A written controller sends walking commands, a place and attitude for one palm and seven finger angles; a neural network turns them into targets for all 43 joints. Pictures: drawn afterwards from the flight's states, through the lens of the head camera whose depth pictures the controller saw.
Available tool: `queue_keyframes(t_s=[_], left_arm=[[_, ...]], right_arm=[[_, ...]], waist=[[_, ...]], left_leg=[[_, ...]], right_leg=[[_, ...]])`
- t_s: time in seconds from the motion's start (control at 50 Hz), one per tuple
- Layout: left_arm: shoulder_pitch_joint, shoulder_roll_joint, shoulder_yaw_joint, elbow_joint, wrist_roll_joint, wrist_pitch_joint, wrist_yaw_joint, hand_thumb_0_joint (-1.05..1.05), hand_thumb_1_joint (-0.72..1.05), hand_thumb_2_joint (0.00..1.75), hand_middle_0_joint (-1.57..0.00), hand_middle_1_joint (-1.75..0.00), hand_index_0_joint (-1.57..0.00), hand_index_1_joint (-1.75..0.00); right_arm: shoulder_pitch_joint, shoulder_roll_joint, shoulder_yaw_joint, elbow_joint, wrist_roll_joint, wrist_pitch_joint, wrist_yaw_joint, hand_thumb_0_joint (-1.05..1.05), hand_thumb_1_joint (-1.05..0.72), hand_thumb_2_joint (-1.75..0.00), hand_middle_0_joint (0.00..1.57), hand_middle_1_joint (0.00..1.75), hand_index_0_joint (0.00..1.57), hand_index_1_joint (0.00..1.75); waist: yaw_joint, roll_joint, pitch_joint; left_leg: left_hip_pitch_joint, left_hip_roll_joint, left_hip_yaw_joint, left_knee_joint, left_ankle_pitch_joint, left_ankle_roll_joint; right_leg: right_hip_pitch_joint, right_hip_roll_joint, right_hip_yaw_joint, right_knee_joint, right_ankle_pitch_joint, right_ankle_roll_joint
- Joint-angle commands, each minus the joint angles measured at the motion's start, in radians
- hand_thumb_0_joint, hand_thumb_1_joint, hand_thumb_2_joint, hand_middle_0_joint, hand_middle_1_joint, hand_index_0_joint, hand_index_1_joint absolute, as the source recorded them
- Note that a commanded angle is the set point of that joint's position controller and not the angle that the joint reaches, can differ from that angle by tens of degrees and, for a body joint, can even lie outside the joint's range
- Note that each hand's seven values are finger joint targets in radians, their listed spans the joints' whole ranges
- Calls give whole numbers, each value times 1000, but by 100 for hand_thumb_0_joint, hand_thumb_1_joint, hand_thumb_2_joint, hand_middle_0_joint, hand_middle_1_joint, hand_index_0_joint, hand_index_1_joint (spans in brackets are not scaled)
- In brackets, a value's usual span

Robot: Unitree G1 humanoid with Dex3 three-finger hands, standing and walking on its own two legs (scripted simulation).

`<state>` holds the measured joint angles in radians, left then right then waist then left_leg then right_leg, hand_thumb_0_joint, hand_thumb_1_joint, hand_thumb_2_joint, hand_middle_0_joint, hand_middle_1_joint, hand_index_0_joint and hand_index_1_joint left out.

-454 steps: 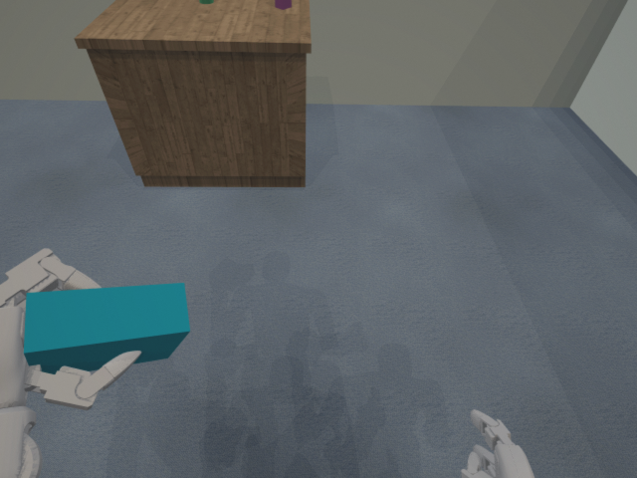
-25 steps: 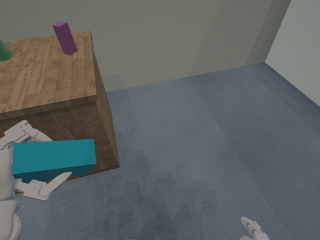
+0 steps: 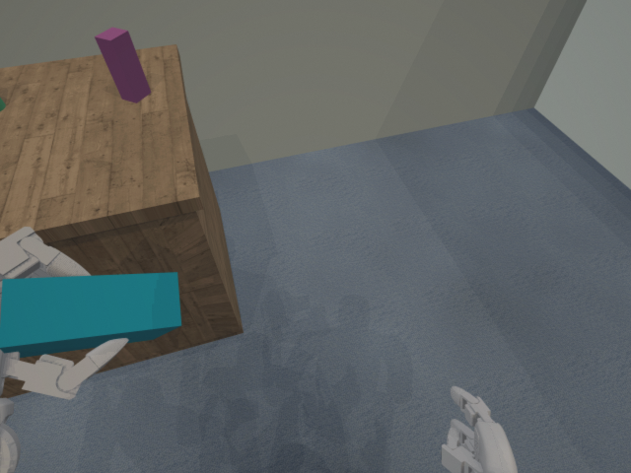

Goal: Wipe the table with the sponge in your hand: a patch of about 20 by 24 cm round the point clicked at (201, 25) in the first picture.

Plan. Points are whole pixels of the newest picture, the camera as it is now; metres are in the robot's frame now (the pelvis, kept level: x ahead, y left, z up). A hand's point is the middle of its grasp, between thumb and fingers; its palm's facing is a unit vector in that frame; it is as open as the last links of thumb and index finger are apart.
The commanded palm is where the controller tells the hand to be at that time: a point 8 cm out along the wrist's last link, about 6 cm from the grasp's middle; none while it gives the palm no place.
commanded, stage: take the last steps up to it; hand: left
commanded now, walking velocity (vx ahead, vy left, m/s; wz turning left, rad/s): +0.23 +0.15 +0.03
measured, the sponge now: (118, 313) +0.23 +0.20 +0.16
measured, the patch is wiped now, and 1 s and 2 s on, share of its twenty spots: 0.00 0.00 0.00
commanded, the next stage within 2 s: come to a stop and stand still in 0.40 s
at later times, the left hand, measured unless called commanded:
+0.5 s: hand (36, 214) +0.33 +0.31 +0.18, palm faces +0.37 -0.80 -0.47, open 9.1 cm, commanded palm +0.26 +0.35 +0.19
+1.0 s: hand (8, 208) +0.33 +0.34 +0.18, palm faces +0.38 -0.78 -0.50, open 9.1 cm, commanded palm +0.25 +0.36 +0.19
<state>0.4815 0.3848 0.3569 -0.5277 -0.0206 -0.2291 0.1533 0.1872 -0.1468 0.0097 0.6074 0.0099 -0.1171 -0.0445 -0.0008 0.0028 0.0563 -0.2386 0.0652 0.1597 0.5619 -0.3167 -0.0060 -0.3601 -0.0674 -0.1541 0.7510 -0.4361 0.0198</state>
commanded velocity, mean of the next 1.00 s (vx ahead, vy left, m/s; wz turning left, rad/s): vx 0.04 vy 0.06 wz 0.00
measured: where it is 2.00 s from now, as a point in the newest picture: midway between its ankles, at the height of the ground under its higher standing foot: outside the picture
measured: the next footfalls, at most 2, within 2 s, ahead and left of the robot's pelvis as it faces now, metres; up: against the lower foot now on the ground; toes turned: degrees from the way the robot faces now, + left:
left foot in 0.36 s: +0.18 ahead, +0.19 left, +0.00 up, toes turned +9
right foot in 0.66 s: +0.16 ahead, +0.02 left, +0.00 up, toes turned +8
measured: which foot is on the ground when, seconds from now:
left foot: down 0.00-0.04, up 0.06-0.34, down 0.36-0.70, up 0.72-0.92, down 0.94-1.00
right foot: down 0.00-0.36, up 0.38-0.64, down 0.66-1.00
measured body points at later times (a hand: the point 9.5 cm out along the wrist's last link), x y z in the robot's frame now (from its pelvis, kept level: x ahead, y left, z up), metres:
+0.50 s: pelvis +0.09 +0.07 +0.00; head +0.14 +0.08 +0.44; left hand +0.30 +0.35 +0.21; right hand +0.27 -0.16 -0.09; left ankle +0.14 +0.19 -0.73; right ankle +0.04 -0.04 -0.67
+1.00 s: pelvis +0.09 +0.09 +0.00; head +0.13 +0.10 +0.45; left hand +0.30 +0.38 +0.21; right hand +0.26 -0.16 -0.07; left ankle +0.11 +0.20 -0.73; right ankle +0.12 +0.00 -0.73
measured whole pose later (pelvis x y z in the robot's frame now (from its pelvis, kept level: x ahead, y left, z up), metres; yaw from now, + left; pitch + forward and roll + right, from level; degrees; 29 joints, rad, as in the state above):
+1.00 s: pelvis +0.09 +0.09 +0.00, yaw -1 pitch -1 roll +0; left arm 0.31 0.50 0.40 -0.44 0.01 -0.22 0.10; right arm 0.20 -0.22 -0.04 0.58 0.00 -0.08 -0.08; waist 0.04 -0.05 0.09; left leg -0.27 0.03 0.08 0.56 -0.26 0.00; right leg -0.30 -0.03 -0.14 0.57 -0.26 -0.05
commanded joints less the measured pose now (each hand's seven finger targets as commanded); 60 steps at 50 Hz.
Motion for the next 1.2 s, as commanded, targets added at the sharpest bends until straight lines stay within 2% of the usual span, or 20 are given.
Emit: queue_keyframes(t_s=[0.0, 0.02, 0.04, 0.1, 0.16, 0.3, 0.32, 0.34, 0.36, 0.4, 0.46, 0.6, 0.68, 0.76, 0.9, 0.92, 0.94, 0.96, 1.02, 1.18], left_arm=[[-7, 165, 137, -118, 2, -53, 18, 0, 10, 130, -120, -160, -120, -160], [-33, 208, 175, -107, -7, -53, 21, 0, 10, 130, -120, -160, -120, -160], [-43, 195, 183, -66, -27, -52, 15, 0, 10, 130, -120, -160, -120, -160], [-45, 186, 174, -118, -20, -82, 3, 0, 10, 130, -120, -160, -120, -160], [-23, 153, 135, -160, 2, -101, 11, 0, 10, 130, -120, -160, -120, -160], [-36, 184, 154, -284, 10, -89, 39, 0, 10, 130, -120, -160, -120, -160], [-48, 174, 152, -293, 7, -99, 40, 0, 10, 130, -120, -160, -120, -160], [-54, 165, 152, -302, 1, -104, 40, 0, 10, 130, -120, -160, -120, -160], [-56, 178, 157, -268, 9, -110, 39, 0, 10, 130, -120, -160, -120, -160], [-13, 223, 203, -205, -9, -103, 28, 0, 10, 130, -120, -160, -120, -160], [1, 162, 152, -284, -14, -99, 13, 0, 10, 130, -120, -160, -120, -160], [14, 169, 156, -211, -28, -27, 17, 0, 10, 130, -120, -160, -120, -160], [-37, 136, 108, -121, -37, 5, 10, 0, 10, 130, -120, -160, -120, -160], [-45, 174, 137, -159, -12, 5, 26, 0, 10, 130, -120, -160, -120, -160], [40, 168, 134, -262, -12, 7, 38, 0, 10, 130, -120, -160, -120, -160], [-956, 881, 688, -330, 102, -79, 25, 0, 10, 130, -120, -160, -120, -160], [-393, 338, 317, 215, 16, -40, -29, 0, 10, 130, -120, -160, -120, -160], [-279, 234, 217, 176, -2, -54, -40, 0, 10, 130, -120, -160, -120, -160], [-167, 115, 57, -94, -32, -96, -47, 0, 10, 130, -120, -160, -120, -160], [-223, 191, 152, -109, -12, -88, -19, 0, 10, 130, -120, -160, -120, -160]], right_arm=[[-50, -148, -59, -117, 4, -14, -11, 0, -90, -90, 20, 30, 20, 30], [-80, -133, -51, -139, 1, -6, -5, 0, -90, -90, 20, 30, 20, 30], [-73, -158, -68, -126, 5, -2, 2, 0, -90, -90, 20, 30, 20, 30], [-99, -142, -46, -109, 3, 28, 10, 0, -90, -90, 20, 30, 20, 30], [-90, -136, -44, -119, -10, 33, 11, 0, -90, -90, 20, 30, 20, 30], [-55, -146, -80, -148, -13, 12, -14, 0, -90, -90, 20, 30, 20, 30], [-34, -156, -86, -153, -9, 9, -17, 0, -90, -90, 20, 30, 20, 30], [-37, -191, -102, -159, -4, 6, -15, 0, -90, -90, 20, 30, 20, 30], [-23, -186, -104, -172, 3, 1, -7, 0, -90, -90, 20, 30, 20, 30], [-41, -171, -98, -145, 3, -5, -12, 0, -90, -90, 20, 30, 20, 30], [-50, -162, -85, -129, 11, -22, 2, 0, -90, -90, 20, 30, 20, 30], [-49, -156, -32, -152, 1, -16, -14, 0, -90, -90, 20, 30, 20, 30], [-32, -132, -27, -154, 8, -2, -13, 0, -90, -90, 20, 30, 20, 30], [-93, -105, 2, -155, 1, 16, -18, 0, -90, -90, 20, 30, 20, 30], [-63, -141, -28, -186, -7, 68, -40, 0, -90, -90, 20, 30, 20, 30], [77, -172, -94, -174, -51, -38, -44, 0, -90, -90, 20, 30, 20, 30], [43, -112, -81, -132, -21, -48, -23, 0, -90, -90, 20, 30, 20, 30], [29, -145, -60, -179, 2, -56, -7, 0, -90, -90, 20, 30, 20, 30], [-36, -184, -61, -192, 8, -83, 25, 0, -90, -90, 20, 30, 20, 30], [-51, -186, -47, -214, 5, -103, 27, 0, -90, -90, 20, 30, 20, 30]], waist=[[13, -65, -165], [16, -298, -156], [17, -283, -130], [13, -105, -99], [1, -146, -130], [-5, -49, -206], [-17, 69, -236], [-12, 298, -256], [-3, 293, -247], [3, 268, -235], [1, 232, -183], [0, 136, -200], [-20, -190, -189], [3, -160, -192], [-5, -28, -242], [69, -129, -37], [45, -138, -210], [40, -2, -185], [40, 193, -228], [41, 71, -87]], left_leg=[[-231, 60, -34, 216, 74, 63], [-457, -47, -17, 457, -185, 13], [-478, -13, -145, 606, -189, -6], [-502, 40, -179, 650, -102, -26], [-358, 41, -109, 377, -47, -21], [84, -44, 39, -118, 174, -3], [192, 11, -23, -142, 214, 24], [309, 219, -293, -155, 465, 124], [261, 314, -440, -201, 513, 207], [187, 330, -453, -210, 324, 269], [92, 236, -259, -204, 361, 210], [22, 211, -153, -124, 388, 76], [-75, -13, -51, 122, 51, -36], [-184, -31, -127, 233, -172, -28], [31, 3, -106, -122, 252, -14], [-191, -23, -22, -45, 231, -18], [-64, -62, -135, -4, 189, 0], [-10, -42, -110, -36, 170, -10], [81, 38, -184, -165, 351, 35], [-225, 90, -253, -338, -224, 69]], right_leg=[[353, -145, 250, -361, 194, -93], [456, -367, 625, -446, 338, -197], [402, -412, 673, -474, 331, -210], [366, -357, 402, -415, 561, -200], [319, -288, 195, -368, 775, -151], [206, -199, 98, -177, 551, -75], [125, -140, 55, -8, 428, -45], [-85, -25, 3, 210, -24, 7], [-149, 23, 55, 390, -258, 2], [-215, -32, 121, 470, -192, 5], [-156, -37, 63, 290, -81, 18], [170, 34, 34, -259, 186, 15], [213, -210, 351, -344, 791, -111], [328, -265, 295, -306, 1031, -150], [288, -151, 176, -240, 694, -70], [153, -84, 270, -325, 722, -29], [175, -188, 369, -311, 703, -132], [213, -164, 350, -356, 698, -96], [227, -46, 186, -260, 404, -43], [271, 23, 139, -208, 107, -35]])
